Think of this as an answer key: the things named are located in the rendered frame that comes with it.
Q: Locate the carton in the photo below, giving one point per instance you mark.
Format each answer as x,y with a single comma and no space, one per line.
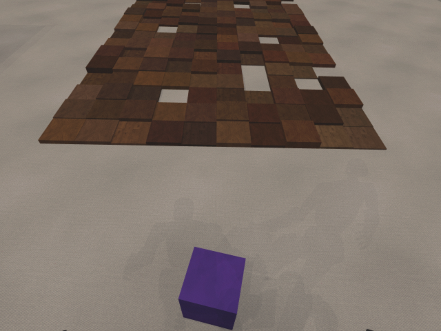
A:
211,288

